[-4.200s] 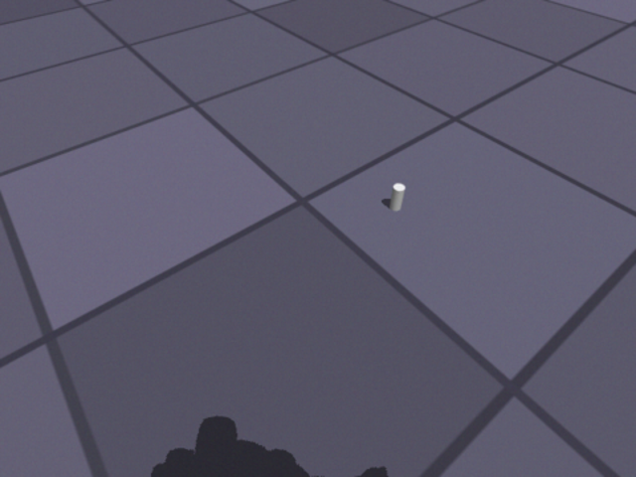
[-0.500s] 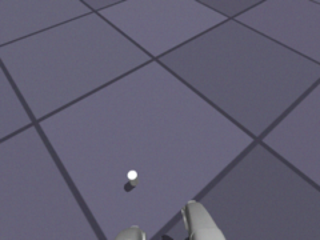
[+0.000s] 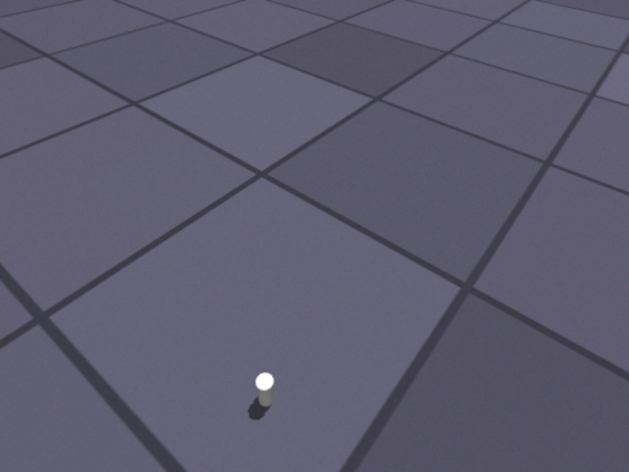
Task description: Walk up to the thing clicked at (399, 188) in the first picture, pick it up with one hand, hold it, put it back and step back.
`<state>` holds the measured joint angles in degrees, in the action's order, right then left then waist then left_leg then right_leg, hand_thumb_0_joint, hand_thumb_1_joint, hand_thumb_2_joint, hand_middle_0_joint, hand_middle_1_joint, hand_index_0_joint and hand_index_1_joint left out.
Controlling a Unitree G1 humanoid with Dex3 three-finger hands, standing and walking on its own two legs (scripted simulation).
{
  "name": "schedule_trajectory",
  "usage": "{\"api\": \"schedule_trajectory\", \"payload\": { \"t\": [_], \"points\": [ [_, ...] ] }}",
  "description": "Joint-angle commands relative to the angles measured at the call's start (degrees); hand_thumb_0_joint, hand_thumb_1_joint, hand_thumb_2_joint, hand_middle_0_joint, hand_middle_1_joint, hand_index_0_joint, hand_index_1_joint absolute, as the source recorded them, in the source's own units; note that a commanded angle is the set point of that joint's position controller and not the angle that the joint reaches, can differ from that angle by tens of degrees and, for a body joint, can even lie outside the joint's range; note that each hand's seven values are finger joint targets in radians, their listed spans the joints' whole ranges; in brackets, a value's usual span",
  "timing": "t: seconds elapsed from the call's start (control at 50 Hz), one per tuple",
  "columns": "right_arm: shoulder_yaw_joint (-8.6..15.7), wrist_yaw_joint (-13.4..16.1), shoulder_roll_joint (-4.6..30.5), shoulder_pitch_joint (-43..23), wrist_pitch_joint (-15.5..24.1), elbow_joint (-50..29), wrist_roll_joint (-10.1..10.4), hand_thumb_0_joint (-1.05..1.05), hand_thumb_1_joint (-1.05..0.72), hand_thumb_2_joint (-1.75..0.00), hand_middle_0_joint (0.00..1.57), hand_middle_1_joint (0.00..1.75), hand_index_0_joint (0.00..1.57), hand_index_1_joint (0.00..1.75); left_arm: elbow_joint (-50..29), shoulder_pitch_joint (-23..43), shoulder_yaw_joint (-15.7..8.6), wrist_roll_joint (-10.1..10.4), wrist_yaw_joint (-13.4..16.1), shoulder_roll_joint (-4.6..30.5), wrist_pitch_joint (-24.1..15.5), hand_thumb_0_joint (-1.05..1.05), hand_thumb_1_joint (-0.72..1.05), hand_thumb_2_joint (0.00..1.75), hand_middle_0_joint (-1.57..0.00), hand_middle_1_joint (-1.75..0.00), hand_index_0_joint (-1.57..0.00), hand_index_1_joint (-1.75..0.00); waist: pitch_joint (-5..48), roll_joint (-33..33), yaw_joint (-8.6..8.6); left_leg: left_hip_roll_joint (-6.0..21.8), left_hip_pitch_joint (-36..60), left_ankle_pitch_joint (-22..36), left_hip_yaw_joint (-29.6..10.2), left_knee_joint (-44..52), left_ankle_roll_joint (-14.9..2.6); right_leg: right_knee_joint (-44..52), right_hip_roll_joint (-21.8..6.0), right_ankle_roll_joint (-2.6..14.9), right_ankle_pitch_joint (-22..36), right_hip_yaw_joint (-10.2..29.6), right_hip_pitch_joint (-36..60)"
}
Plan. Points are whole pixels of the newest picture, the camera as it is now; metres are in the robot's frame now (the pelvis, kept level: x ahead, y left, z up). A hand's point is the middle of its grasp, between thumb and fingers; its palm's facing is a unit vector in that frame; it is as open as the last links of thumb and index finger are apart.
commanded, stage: walk up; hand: left
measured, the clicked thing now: (265, 390) +0.52 +0.13 -0.68
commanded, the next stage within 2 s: none
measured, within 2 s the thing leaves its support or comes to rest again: neither
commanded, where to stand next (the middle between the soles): +0.13 -0.10 m, yaw +1 degrees
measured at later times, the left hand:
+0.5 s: hand out of the picture +0.07 +0.16 -0.12, palm faces +0.00 -0.93 -0.37, open 7.4 cm
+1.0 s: hand out of the picture +0.14 +0.12 -0.12, palm faces +0.00 -0.88 -0.47, open 7.4 cm
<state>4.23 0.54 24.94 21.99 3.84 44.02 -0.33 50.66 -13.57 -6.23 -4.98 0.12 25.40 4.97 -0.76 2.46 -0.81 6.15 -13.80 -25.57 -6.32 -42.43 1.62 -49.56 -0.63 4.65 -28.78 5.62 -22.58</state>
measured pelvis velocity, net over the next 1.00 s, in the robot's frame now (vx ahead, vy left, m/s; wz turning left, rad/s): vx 0.06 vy -0.15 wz -0.01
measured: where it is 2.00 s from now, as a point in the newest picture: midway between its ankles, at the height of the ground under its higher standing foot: outside the picture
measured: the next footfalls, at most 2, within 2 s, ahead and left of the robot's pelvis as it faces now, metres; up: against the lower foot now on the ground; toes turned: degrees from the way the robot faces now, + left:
right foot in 0.26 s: +0.07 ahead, -0.19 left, +0.00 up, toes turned -2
left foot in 0.66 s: +0.17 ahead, +0.00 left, +0.00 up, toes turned +0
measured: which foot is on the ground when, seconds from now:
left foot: down 0.00-0.28, up 0.30-0.64, down 0.66-0.90, up 0.92-1.00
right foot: up 0.00-0.24, down 0.26-0.74, up 0.76-0.84, down 0.86-1.00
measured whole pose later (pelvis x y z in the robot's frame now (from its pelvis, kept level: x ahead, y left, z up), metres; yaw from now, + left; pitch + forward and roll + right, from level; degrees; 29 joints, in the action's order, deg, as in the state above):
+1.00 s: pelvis +0.06 -0.15 +0.01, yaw -1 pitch -2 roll +2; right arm 0.8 -0.3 21.1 3.0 -2.2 51.1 -0.3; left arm 53.6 -10.9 -2.4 -1.2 2.1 21.2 -3.7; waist -7.8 -2.6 1.8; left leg -0.7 -27.3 -28.3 -4.4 -55.3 -1.3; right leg -44.8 -0.8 1.3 -23.6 0.3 -18.8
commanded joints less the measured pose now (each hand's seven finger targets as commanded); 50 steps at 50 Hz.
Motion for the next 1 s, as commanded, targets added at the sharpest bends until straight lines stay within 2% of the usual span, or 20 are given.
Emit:
{"api": "schedule_trajectory", "payload": {
  "t": [0.0, 0.04, 0.06, 0.12, 0.2, 0.22, 0.24, 0.26, 0.3, 0.4, 0.5, 0.64, 0.68, 0.7, 0.72, 0.76, 0.82, 0.86, 0.9, 0.98],
  "points": [
    [5.83, 4.91, 16.53, 15.69, 1.03, 4.45, -3.21, 0.00, -0.90, -0.90, 0.20, 0.30, 0.20, 0.30, -10.49, 4.79, -1.62, 0.00, -2.38, 4.31, -1.69, 0.00, 0.90, 0.90, -0.20, -0.30, -0.20, -0.30, -8.25, -15.05, -3.33, 9.63, 6.32, -1.37, -17.70, 14.45, -4.71, -26.41, 3.65, -0.12, -3.41, 7.58, -26.68],
    [7.03, 5.96, 27.39, -6.33, 1.65, -2.28, -1.20, 0.00, -0.90, -0.90, 0.20, 0.30, 0.20, 0.30, -12.25, 4.67, -2.68, -0.53, -3.33, 9.48, -1.59, 0.00, 0.90, 0.90, -0.20, -0.30, -0.20, -0.30, -11.69, -23.65, 4.64, 30.05, -10.71, -11.26, -52.65, 31.80, -20.80, -27.61, -5.01, -2.49, -3.27, 7.25, -23.94],
    [7.17, 6.64, 25.86, -10.07, 2.34, -2.80, -1.29, 0.00, -0.90, -0.90, 0.20, 0.30, 0.20, 0.30, -11.39, 9.32, -4.33, -0.24, -3.85, 14.02, -2.23, 0.00, 0.90, 0.90, -0.20, -0.30, -0.20, -0.30, -14.53, -17.77, 4.27, 29.84, -18.75, -13.52, -52.04, 33.19, -22.26, -28.99, -7.66, -4.05, 0.12, 10.40, -18.33],
    [5.20, 6.77, 21.97, -4.81, 2.62, 0.93, -2.85, 0.00, -0.90, -0.90, 0.20, 0.30, 0.20, 0.30, -9.38, 7.50, -6.55, 1.92, -5.41, 14.27, -1.27, 0.00, 0.90, 0.90, -0.20, -0.30, -0.20, -0.30, -15.02, -12.72, 4.34, 13.10, -17.94, -7.77, -18.84, 18.74, -14.40, -20.65, -4.35, -4.61, 3.99, 2.12, -12.83],
    [5.05, 6.23, 21.77, 0.52, 2.52, 4.35, -2.85, 0.00, -0.90, -0.90, 0.20, 0.30, 0.20, 0.30, -11.12, 5.72, -6.58, 3.16, -5.98, 10.56, -1.27, 0.00, 0.90, 0.90, -0.20, -0.30, -0.20, -0.30, -3.07, -16.35, 4.35, 7.29, -9.18, 16.54, -7.65, 10.17, -8.92, 1.84, -2.14, -3.19, -1.89, -3.49, 3.93],
    [4.52, 6.00, 21.06, -2.63, 2.06, 3.94, -2.92, 0.00, -0.90, -0.90, 0.20, 0.30, 0.20, 0.30, -9.21, -1.45, -7.04, 3.37, -5.55, 10.37, -1.55, 0.00, 0.90, 0.90, -0.20, -0.30, -0.20, -0.30, 0.78, -13.13, 8.73, 4.45, -11.84, 20.57, -2.36, 0.24, -7.45, 11.35, -0.64, -2.62, 2.30, -6.67, 15.37],
    [2.87, 6.01, 15.76, -0.84, 1.69, 4.21, -2.82, 0.00, -0.90, -0.90, 0.20, 0.30, 0.20, 0.30, -6.35, -10.97, -8.29, 2.85, -4.47, 13.37, -2.22, 0.00, 0.90, 0.90, -0.20, -0.30, -0.20, -0.30, 5.00, -0.87, 13.25, -0.18, -18.25, 19.71, 1.59, -20.37, -4.96, 16.17, 0.37, -2.50, 2.14, -3.60, 26.42],
    [0.88, 6.13, 10.34, -0.72, 1.83, 3.13, -1.63, 0.00, -0.90, -0.90, 0.20, 0.30, 0.20, 0.30, -6.01, -15.02, -8.73, 1.99, -3.34, 17.13, -2.77, 0.00, 0.90, 0.90, -0.20, -0.30, -0.20, -0.30, 4.11, 15.13, 14.73, -7.74, -32.72, -7.57, -0.80, -32.53, -3.03, 15.98, -6.01, -0.75, 4.71, 11.26, 29.95],
    [2.47, 7.49, 13.85, -1.77, 1.67, 2.54, -0.84, 0.00, -0.90, -0.90, 0.20, 0.30, 0.20, 0.30, -10.13, -5.48, -8.32, 2.83, -2.65, 20.23, -2.94, 0.00, 0.90, 0.90, -0.20, -0.30, -0.20, -0.30, 0.27, 14.88, 8.57, -5.21, -36.03, -10.43, -0.64, -37.59, -3.94, 33.54, -19.73, 7.50, -3.74, 38.24, 17.11],
    [1.50, 4.37, 12.06, 5.21, 1.34, 7.41, 0.56, 0.00, -0.90, -0.90, 0.20, 0.30, 0.20, 0.30, -10.50, -0.37, -4.66, 3.14, -2.12, 11.21, -5.12, 0.00, 0.90, 0.90, -0.20, -0.30, -0.20, -0.30, -5.23, 2.78, 1.95, -1.49, -24.03, 2.97, 2.73, -26.05, -4.50, 23.62, -8.86, 5.08, 11.59, 13.06, 6.81],
    [0.79, 2.12, 8.49, -1.57, -0.05, 4.32, -0.34, 0.00, -0.90, -0.90, 0.20, 0.30, 0.20, 0.30, -7.98, -1.45, -1.70, 3.81, -0.26, 9.15, -7.48, 0.00, 0.90, 0.90, -0.20, -0.30, -0.20, -0.30, -4.98, 1.62, 1.56, -1.87, -15.32, 8.39, 2.27, -13.86, -3.70, 23.10, -13.10, 7.72, 27.86, 12.10, 1.39],
    [0.73, 1.20, 8.97, -7.52, -0.68, 2.98, 0.17, 0.00, -0.90, -0.90, 0.20, 0.30, 0.20, 0.30, -4.55, -3.26, 0.39, 5.50, 1.65, 9.42, -7.94, 0.00, 0.90, 0.90, -0.20, -0.30, -0.20, -0.30, -0.54, -1.21, 0.29, -4.84, 1.52, 21.58, 5.47, 6.66, -6.75, 9.54, -9.69, -2.75, 52.75, 4.89, 3.84],
    [1.88, 1.43, 13.54, -7.29, -0.36, 1.87, -0.08, 0.00, -0.90, -0.90, 0.20, 0.30, 0.20, 0.30, -4.54, -5.00, 1.14, 6.37, 2.07, 7.35, -8.56, 0.00, 0.90, 0.90, -0.20, -0.30, -0.20, -0.30, 6.44, -8.70, -0.41, 7.63, 13.38, 39.86, -12.52, 7.40, -15.67, -5.33, -3.42, -9.03, 41.17, 0.63, -5.20],
    [1.80, 1.46, 13.54, -8.99, -0.42, 1.18, 0.60, 0.00, -0.90, -0.90, 0.20, 0.30, 0.20, 0.30, -2.29, -6.95, 0.90, 6.70, 2.77, 7.37, -8.10, 0.00, 0.90, 0.90, -0.20, -0.30, -0.20, -0.30, 11.79, -9.36, -0.20, 15.32, 12.55, 44.22, -19.22, 6.64, -23.18, -9.00, -1.53, -10.91, 24.84, -2.22, -0.82],
    [1.70, 1.51, 12.30, -11.22, -0.72, 1.22, 1.06, 0.00, -0.90, -0.90, 0.20, 0.30, 0.20, 0.30, -1.21, -4.79, 0.36, 5.84, 2.85, 8.83, -7.75, 0.00, 0.90, 0.90, -0.20, -0.30, -0.20, -0.30, 11.29, -9.98, 0.22, 16.69, 7.65, 45.21, -19.67, 6.77, -24.07, -8.12, -1.29, -9.00, 0.81, 0.41, 1.93],
    [0.87, 1.39, 10.35, -13.41, -1.29, 1.75, 0.58, 0.00, -0.90, -0.90, 0.20, 0.30, 0.20, 0.30, -1.36, -2.63, 0.33, 5.21, 1.99, 8.21, -7.33, 0.00, 0.90, 0.90, -0.20, -0.30, -0.20, -0.30, 8.52, -7.11, 0.57, 13.26, 0.51, 36.28, -12.98, 9.92, -19.00, -6.64, -1.56, -5.72, -9.50, 0.56, 1.72],
    [0.14, 0.91, 11.21, -20.88, -2.30, 2.23, 0.26, 0.00, -0.90, -0.90, 0.20, 0.30, 0.20, 0.30, 1.52, -7.17, 0.72, 5.36, 1.38, 6.17, -7.89, 0.00, 0.90, 0.90, -0.20, -0.30, -0.20, -0.30, 3.85, -8.54, 5.10, 5.18, -7.64, 21.83, -4.17, 7.17, -10.07, 13.96, -0.25, -2.79, 9.37, -5.27, 10.92],
    [-0.45, 0.35, 7.66, -22.38, -3.63, 1.41, 0.99, 0.00, -0.90, -0.90, 0.20, 0.30, 0.20, 0.30, 1.60, -6.09, -0.71, 3.89, 2.85, 12.63, -9.82, 0.00, 0.90, 0.90, -0.20, -0.30, -0.20, -0.30, 0.60, 2.83, 5.17, -4.20, -16.45, 20.09, 1.10, -9.07, -3.61, 22.79, -11.34, 0.57, 25.21, 16.82, 11.35],
    [0.73, 0.84, 9.31, -20.66, -5.05, 1.61, -0.53, 0.00, -0.90, -0.90, 0.20, 0.30, 0.20, 0.30, -0.10, 0.28, -1.73, 3.80, 3.58, 18.85, -10.19, 0.00, 0.90, 0.90, -0.20, -0.30, -0.20, -0.30, -1.40, 5.23, 3.07, -4.39, -16.33, -8.40, -0.93, -15.15, -3.28, 25.03, -24.54, 11.53, 32.97, 27.33, 3.62],
    [1.29, -0.60, 7.83, -18.52, -4.99, 3.91, 0.25, 0.00, -0.90, -0.90, 0.20, 0.30, 0.20, 0.30, 0.05, 2.06, -1.01, 3.71, 3.77, 12.69, -9.99, 0.00, 0.90, 0.90, -0.20, -0.30, -0.20, -0.30, -1.77, 2.56, 2.06, -5.59, -17.77, -1.35, -0.33, -16.75, -3.33, 20.09, -15.68, 6.21, 37.54, 12.36, 9.96]
  ]
}}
